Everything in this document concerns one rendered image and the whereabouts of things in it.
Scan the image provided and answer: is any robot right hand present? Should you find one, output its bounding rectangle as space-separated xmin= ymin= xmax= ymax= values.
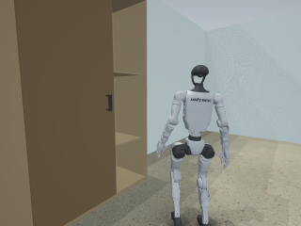
xmin=218 ymin=148 xmax=230 ymax=168

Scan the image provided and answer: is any handle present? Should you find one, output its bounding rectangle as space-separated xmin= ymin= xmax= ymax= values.
xmin=105 ymin=94 xmax=113 ymax=111

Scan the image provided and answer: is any right robot forearm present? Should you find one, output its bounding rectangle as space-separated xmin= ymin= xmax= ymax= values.
xmin=219 ymin=122 xmax=230 ymax=150

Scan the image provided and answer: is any left robot upper arm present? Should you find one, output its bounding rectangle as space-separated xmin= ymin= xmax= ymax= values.
xmin=169 ymin=90 xmax=187 ymax=125

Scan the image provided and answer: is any left robot forearm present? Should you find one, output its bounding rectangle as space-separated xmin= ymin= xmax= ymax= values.
xmin=159 ymin=116 xmax=174 ymax=144

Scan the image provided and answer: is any wardrobe door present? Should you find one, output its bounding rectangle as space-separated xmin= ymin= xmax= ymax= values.
xmin=0 ymin=0 xmax=33 ymax=226
xmin=13 ymin=0 xmax=117 ymax=226

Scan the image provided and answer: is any right robot upper arm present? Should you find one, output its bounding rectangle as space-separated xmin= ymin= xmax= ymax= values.
xmin=212 ymin=92 xmax=229 ymax=128

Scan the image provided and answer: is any robot left hand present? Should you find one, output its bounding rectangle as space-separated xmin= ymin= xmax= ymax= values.
xmin=156 ymin=140 xmax=167 ymax=158

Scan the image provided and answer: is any robot shin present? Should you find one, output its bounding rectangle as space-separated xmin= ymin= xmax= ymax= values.
xmin=170 ymin=171 xmax=181 ymax=218
xmin=198 ymin=178 xmax=210 ymax=224

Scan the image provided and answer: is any robot right shin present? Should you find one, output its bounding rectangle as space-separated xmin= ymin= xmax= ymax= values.
xmin=198 ymin=178 xmax=210 ymax=224

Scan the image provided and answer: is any robot left shin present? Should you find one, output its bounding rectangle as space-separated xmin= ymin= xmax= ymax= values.
xmin=170 ymin=171 xmax=181 ymax=218

